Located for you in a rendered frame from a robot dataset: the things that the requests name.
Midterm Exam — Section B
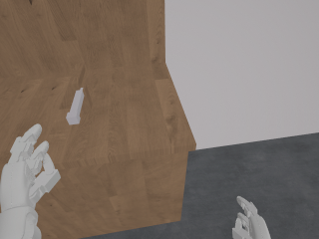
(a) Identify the robot right hand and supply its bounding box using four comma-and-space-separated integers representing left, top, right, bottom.
232, 196, 271, 239

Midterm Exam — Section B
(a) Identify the tap lever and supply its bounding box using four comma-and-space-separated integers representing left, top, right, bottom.
66, 88, 85, 125

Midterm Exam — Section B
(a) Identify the robot left hand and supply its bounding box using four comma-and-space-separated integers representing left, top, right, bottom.
0, 123, 61, 212

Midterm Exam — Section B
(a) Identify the counter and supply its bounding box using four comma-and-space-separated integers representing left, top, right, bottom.
0, 0, 196, 239

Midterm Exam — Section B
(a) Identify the left robot forearm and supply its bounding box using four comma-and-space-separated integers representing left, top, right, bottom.
0, 205, 42, 239

